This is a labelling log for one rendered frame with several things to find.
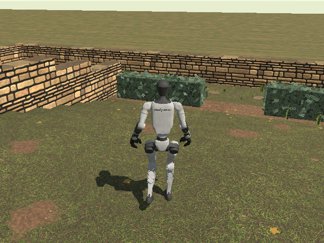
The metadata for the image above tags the right robot upper arm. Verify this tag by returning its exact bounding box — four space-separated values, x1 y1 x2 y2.
173 102 187 129

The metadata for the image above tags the left robot upper arm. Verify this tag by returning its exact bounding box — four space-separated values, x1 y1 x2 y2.
137 102 152 130

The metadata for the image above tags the robot right forearm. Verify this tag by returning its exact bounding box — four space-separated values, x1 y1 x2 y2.
182 121 190 139

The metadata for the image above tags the robot right hand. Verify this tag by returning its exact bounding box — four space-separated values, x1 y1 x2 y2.
180 137 191 147

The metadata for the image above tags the robot left forearm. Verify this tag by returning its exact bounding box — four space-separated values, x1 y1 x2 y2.
132 122 142 140

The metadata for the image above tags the robot right thigh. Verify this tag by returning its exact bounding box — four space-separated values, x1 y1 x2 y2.
166 141 179 172

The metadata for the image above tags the robot head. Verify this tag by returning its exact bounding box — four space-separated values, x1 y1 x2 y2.
154 79 171 104

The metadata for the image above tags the robot left hand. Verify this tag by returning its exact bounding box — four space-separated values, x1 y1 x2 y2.
130 137 142 148

